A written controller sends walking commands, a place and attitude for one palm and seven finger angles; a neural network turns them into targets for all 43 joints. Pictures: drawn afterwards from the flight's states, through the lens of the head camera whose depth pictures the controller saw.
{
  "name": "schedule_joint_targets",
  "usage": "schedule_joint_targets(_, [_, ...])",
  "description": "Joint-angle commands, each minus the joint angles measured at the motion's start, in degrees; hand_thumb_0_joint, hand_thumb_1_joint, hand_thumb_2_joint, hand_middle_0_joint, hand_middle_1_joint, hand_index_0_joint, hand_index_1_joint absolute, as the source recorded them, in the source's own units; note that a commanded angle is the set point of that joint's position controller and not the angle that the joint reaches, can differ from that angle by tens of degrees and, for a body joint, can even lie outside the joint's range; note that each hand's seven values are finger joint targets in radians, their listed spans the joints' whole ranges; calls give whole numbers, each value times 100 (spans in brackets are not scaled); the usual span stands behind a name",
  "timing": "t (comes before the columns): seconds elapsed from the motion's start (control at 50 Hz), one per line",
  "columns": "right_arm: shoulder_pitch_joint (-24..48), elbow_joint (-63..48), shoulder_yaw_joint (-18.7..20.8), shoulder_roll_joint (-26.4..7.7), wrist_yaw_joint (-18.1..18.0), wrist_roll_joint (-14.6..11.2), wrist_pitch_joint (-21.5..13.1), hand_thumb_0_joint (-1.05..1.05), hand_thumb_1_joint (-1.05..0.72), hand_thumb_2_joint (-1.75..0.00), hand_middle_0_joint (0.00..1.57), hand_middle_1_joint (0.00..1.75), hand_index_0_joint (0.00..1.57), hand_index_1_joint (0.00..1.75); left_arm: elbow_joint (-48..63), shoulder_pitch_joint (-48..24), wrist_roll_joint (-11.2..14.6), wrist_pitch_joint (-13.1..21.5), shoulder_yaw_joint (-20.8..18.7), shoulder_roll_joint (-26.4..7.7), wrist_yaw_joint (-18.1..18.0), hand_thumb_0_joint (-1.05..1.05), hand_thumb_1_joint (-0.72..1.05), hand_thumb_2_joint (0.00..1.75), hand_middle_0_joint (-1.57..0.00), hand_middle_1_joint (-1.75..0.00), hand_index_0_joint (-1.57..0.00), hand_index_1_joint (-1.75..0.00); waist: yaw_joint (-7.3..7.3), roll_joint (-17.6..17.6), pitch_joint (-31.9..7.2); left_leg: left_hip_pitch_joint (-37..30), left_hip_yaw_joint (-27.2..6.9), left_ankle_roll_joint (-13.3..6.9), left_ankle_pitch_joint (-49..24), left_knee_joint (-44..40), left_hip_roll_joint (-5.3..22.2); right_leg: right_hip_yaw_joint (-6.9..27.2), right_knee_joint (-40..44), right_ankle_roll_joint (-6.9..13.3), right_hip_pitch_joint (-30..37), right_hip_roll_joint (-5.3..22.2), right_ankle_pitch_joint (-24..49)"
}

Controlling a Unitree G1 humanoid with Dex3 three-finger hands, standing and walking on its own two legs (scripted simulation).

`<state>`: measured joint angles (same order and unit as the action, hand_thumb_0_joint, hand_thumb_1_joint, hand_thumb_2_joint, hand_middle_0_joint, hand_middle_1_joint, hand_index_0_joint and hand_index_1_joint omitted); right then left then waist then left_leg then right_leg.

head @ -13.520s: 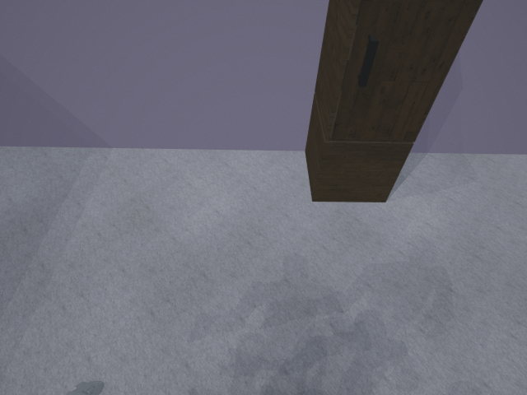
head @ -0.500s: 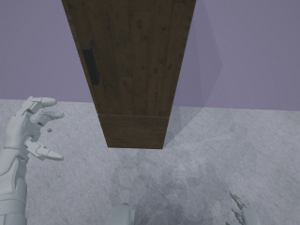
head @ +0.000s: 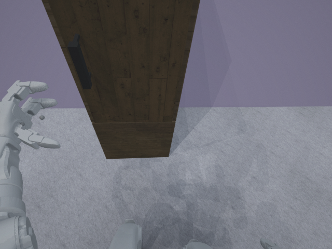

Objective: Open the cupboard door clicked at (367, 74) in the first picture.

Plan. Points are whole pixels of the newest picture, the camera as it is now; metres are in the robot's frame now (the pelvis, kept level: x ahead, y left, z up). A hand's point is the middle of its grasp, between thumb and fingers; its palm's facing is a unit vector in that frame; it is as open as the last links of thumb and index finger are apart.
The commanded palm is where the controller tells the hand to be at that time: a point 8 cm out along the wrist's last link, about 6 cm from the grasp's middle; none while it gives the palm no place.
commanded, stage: move the hooked fingers beside the handle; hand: left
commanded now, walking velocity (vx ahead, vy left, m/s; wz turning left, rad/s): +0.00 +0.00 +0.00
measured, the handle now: (82, 62) +0.59 +0.27 +0.07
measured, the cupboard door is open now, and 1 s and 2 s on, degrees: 0 0 0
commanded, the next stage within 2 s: slide the fingers in behind the handle in 1.72 s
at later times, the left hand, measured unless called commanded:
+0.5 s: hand (51, 92) +0.46 +0.30 +0.08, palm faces +0.09 -1.00 +0.00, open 14.0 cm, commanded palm +0.45 +0.34 +0.07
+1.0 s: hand (61, 70) +0.53 +0.30 +0.08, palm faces +0.10 -0.99 -0.01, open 14.0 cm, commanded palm +0.52 +0.33 +0.07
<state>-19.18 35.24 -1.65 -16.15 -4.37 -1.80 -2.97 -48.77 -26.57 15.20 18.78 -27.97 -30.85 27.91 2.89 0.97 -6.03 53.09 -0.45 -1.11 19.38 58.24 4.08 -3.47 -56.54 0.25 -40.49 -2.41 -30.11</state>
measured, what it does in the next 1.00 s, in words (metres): stands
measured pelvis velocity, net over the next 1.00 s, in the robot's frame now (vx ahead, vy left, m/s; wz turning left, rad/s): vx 0.00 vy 0.01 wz -0.05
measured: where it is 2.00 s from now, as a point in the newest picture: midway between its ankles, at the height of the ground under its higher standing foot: outside the picture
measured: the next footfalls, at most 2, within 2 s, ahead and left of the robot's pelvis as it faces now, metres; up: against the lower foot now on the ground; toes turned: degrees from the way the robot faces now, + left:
none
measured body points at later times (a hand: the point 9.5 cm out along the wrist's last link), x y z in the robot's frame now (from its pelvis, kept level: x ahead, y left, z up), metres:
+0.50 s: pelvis +0.00 +0.01 -0.01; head +0.11 +0.04 +0.42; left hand +0.45 +0.36 +0.08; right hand +0.04 -0.27 -0.11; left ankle +0.09 +0.11 -0.67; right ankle -0.02 -0.13 -0.67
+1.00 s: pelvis +0.00 +0.01 -0.03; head +0.16 +0.05 +0.39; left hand +0.52 +0.36 +0.09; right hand -0.01 -0.27 -0.12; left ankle +0.09 +0.11 -0.67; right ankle -0.02 -0.13 -0.67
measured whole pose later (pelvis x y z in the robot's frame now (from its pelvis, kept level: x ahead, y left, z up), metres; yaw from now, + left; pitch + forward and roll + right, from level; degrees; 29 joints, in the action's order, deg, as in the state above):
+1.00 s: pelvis +0.00 +0.01 -0.03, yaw -3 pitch +24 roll -7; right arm -22.0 35.1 -4.2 -16.8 -3.8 -0.2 4.1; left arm -75.4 -60.2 3.0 17.4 -31.8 -50.8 24.6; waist 11.5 1.7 -5.2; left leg 69.5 -1.7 -1.4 21.5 66.0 6.0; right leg -3.9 -62.6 -0.1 -56.1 -4.4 -31.3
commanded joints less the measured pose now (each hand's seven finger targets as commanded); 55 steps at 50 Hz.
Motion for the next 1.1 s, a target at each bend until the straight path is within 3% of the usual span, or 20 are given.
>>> schedule_joint_targets(0.0, [-255, -574, 412, -994, -94, -17, -174, 0, -90, -90, 20, 30, 20, 30, 930, -2308, 72, 454, -290, -1774, -11, 0, -50, 30, -30, -120, -30, -120, 59, 768, -1966, -2752, -308, -73, -654, -654, -164, 113, 867, 126, -825, -172, 1056])
schedule_joint_targets(0.06, [-330, -576, 427, -1008, -80, 1, -117, 0, -90, -90, 20, 30, 20, 30, 787, -2373, 37, 491, -280, -1767, -29, 0, -50, 30, -30, -120, -30, -120, 34, 814, -2067, -2894, -366, -69, -722, -666, -152, 85, 837, 162, -892, -191, 1052])
schedule_joint_targets(0.14, [-423, -461, 405, -1063, -93, 8, -9, 0, -90, -90, 20, 30, 20, 30, 98, -3041, -142, 459, -261, -1988, -82, 0, -50, 30, -30, -120, -30, -120, 197, 723, -1735, -2570, -412, -66, -286, -666, -119, 69, 817, 127, -1216, -161, 753])
schedule_joint_targets(0.18, [-455, -426, 399, -1065, -99, 20, -1, 0, -90, -90, 20, 30, 20, 30, 44, -3408, -212, 544, -204, -2023, -119, 0, -50, 30, -30, -120, -30, -120, 245, 894, -1946, -2688, -418, -68, -349, -590, -111, 94, 756, 132, -1330, -153, 771])
schedule_joint_targets(0.22, [-552, -371, 402, -1107, -95, 53, 48, 0, -90, -90, 20, 30, 20, 30, -162, -3514, -299, 604, -427, -2354, -171, 0, -50, 30, -30, -120, -30, -120, 210, 847, -2131, -2678, -460, -50, -430, -532, -86, 88, 691, 141, -1311, -159, 789])
schedule_joint_targets(0.36, [-726, -353, 392, -1137, -46, 87, 210, 0, -90, -90, 20, 30, 20, 30, -496, -3810, -416, 606, -403, -2479, -145, 0, -50, 30, -30, -120, -30, -120, 275, 952, -2379, -2718, -481, -61, -705, -373, -60, 79, 585, 147, -1447, -201, 939])
schedule_joint_targets(0.4, [-766, -318, 375, -1156, -52, 73, 273, 0, -90, -90, 20, 30, 20, 30, -718, -4022, -475, 525, -418, -2624, -159, 0, -50, 30, -30, -120, -30, -120, 368, 893, -2185, -2517, -466, -73, -628, -340, -40, 79, 593, 109, -1547, -194, 909])
schedule_joint_targets(0.46, [-864, -294, 382, -1176, -58, 105, 320, 0, -90, -90, 20, 30, 20, 30, -631, -4261, -516, 575, -531, -2808, -196, 0, -50, 30, -30, -120, -30, -120, 361, 965, -2429, -2659, -499, -73, -879, -272, -26, 79, 533, 135, -1527, -218, 1042])
schedule_joint_targets(0.5, [-895, -251, 384, -1155, -46, 108, 347, 0, -90, -90, 20, 30, 20, 30, -594, -4422, -586, 621, -407, -2720, -228, 0, -50, 30, -30, -120, -30, -120, 416, 1183, -2540, -2820, -522, -51, -949, -238, -3, 68, 511, 122, -1704, -217, 1041])
schedule_joint_targets(0.56, [-985, -168, 359, -1194, -59, 119, 407, 0, -90, -90, 20, 30, 20, 30, -929, -4576, -618, 581, -507, -2916, -265, 0, -50, 30, -30, -120, -30, -120, 504, 933, -2347, -2568, -544, -83, -764, -208, 1, 72, 530, 122, -1722, -228, 946])
schedule_joint_targets(0.6, [-1004, -169, 332, -1204, -72, 104, 432, 0, -90, -90, 20, 30, 20, 30, -1045, -4774, -683, 489, -443, -3002, -266, 0, -50, 30, -30, -120, -30, -120, 573, 1014, -2378, -2433, -495, -100, -794, -142, 4, 101, 524, 82, -1738, -210, 990])
schedule_joint_targets(0.66, [-1099, -176, 332, -1213, -55, 135, 477, 0, -90, -90, 20, 30, 20, 30, -957, -4849, -771, 484, -553, -3220, -284, 0, -50, 30, -30, -120, -30, -120, 507, 1330, -2641, -2693, -532, -69, -1106, -90, 20, 78, 451, 129, -1803, -230, 1115])
schedule_joint_targets(0.7, [-1123, -147, 303, -1218, -55, 136, 516, 0, -90, -90, 20, 30, 20, 30, -1157, -5040, -847, 447, -535, -3304, -329, 0, -50, 30, -30, -120, -30, -120, 615, 1209, -2470, -2586, -584, -68, -1001, -71, 54, 53, 452, 99, -1955, -234, 1036])
schedule_joint_targets(0.74, [-1147, -150, 282, -1213, -49, 138, 524, 0, -90, -90, 20, 30, 20, 30, -1215, -5202, -872, 395, -410, -3236, -337, 0, -50, 30, -30, -120, -30, -120, 673, 1302, -2465, -2521, -565, -76, -907, -42, 49, 56, 460, 90, -2006, -230, 989])
schedule_joint_targets(0.84, [-1239, -178, 203, -1263, -82, 131, 574, 0, -90, -90, 20, 30, 20, 30, -1535, -5493, -1006, 234, -577, -3763, -358, 0, -50, 30, -30, -120, -30, -120, 775, 1183, -2541, -2157, -513, -129, -980, 150, 66, 91, 403, 52, -1929, -238, 1060])
schedule_joint_targets(0.88, [-1266, -195, 184, -1260, -74, 160, 585, 0, -90, -90, 20, 30, 20, 30, -1420, -5608, -1087, 256, -606, -3879, -376, 0, -50, 30, -30, -120, -30, -120, 743, 1503, -2778, -2346, -532, -109, -1271, 244, 88, 85, 310, 73, -2023, -241, 1203])
schedule_joint_targets(0.9, [-1289, -196, 173, -1251, -60, 156, 604, 0, -90, -90, 20, 30, 20, 30, -1484, -5646, -1107, 229, -545, -3836, -379, 0, -50, 30, -30, -120, -30, -120, 794, 1466, -2771, -2329, -533, -110, -1280, 277, 87, 75, 311, 66, -2077, -252, 1203])
schedule_joint_targets(0.96, [-1346, -249, 174, -1246, -32, 168, 648, 0, -90, -90, 20, 30, 20, 30, -1549, -5329, -1072, 165, -583, -3764, -336, 0, -50, 30, -30, -120, -30, -120, 720, 1466, -2850, -2422, -564, -99, -1491, 273, 89, 30, 273, 88, -2060, -283, 1313])
schedule_joint_targets(1.04, [-1380, -298, 192, -1254, -7, 144, 716, 0, -90, -90, 20, 30, 20, 30, -1383, -5234, -1053, 51, -764, -3998, -248, 0, -50, 30, -30, -120, -30, -120, 666, 1384, -3007, -2335, -497, -118, -1636, 327, 94, 32, 269, 48, -1855, -302, 1505])
schedule_joint_targets(1.08, [-1390, -267, 209, -1260, 9, 159, 727, 0, -90, -90, 20, 30, 20, 30, -1139, -5283, -1060, 123, -884, -4128, -247, 0, -50, 30, -30, -120, -30, -120, 619, 1598, -3197, -2543, -521, -93, -1870, 355, 106, 26, 210, 76, -1891, -305, 1616])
